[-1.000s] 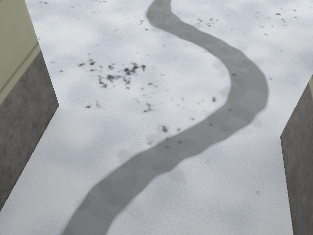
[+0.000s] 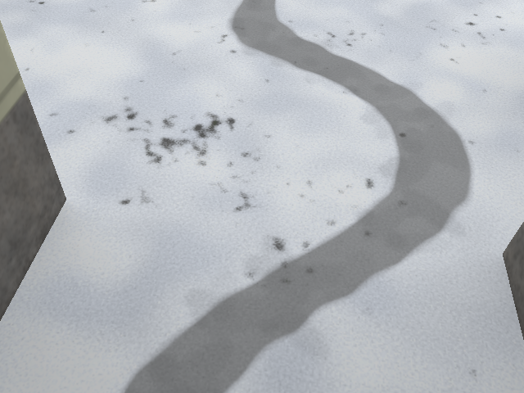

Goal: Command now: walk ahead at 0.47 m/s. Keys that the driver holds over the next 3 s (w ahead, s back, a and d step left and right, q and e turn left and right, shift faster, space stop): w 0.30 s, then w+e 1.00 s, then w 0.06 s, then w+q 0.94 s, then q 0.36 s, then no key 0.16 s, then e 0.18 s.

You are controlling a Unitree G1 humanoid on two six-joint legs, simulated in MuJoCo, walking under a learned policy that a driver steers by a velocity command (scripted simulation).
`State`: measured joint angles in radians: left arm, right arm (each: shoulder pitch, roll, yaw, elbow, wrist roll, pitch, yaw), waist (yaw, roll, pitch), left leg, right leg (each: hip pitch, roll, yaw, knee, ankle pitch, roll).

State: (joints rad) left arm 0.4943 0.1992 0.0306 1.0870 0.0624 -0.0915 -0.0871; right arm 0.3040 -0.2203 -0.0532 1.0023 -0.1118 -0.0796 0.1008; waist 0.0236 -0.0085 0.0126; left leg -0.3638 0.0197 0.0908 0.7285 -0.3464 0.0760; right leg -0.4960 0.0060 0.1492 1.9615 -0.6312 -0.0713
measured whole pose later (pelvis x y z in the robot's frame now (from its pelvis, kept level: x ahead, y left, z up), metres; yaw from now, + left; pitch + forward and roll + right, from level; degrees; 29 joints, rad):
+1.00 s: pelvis +0.61 +0.02 -0.16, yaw -19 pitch +3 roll -1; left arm 0.29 0.27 0.08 0.86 -0.04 -0.05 0.03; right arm 0.11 -0.19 -0.06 0.79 -0.01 -0.11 -0.01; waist 0.01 -0.03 -0.04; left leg -0.42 0.02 0.00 0.57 -0.20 0.01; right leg -0.52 0.05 0.09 1.20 -0.37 -0.07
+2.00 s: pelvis +1.09 -0.22 -0.18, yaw -18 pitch +2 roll -1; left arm 0.28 0.25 0.08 0.93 0.00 -0.06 0.02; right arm 0.04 -0.26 -0.07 0.76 0.02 -0.06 0.05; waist 0.03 0.02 0.05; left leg -0.53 -0.03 0.06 0.64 -0.14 0.12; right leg -0.09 -0.06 -0.13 0.89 -0.50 0.03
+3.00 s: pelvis +1.42 -0.29 -0.15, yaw +9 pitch +0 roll -1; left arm 0.18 0.28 0.03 0.87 0.00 -0.01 -0.01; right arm 0.11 -0.20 -0.02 0.65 -0.03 0.02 -0.02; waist 0.05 -0.03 0.04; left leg -0.27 -0.01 0.04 0.48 -0.22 0.04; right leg -0.36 -0.05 -0.01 0.76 -0.48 0.06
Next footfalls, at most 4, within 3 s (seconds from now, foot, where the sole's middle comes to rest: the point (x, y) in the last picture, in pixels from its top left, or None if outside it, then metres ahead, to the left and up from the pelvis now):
0.52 right None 0.48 -0.11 -0.93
0.88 left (233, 344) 0.74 0.10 -0.93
1.42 right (349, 310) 0.87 -0.26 -0.93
1.96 left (322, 218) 1.25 -0.20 -0.93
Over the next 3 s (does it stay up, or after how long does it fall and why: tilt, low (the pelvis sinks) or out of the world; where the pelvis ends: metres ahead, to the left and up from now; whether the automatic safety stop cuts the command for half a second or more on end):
stays up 1.42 -0.29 -0.15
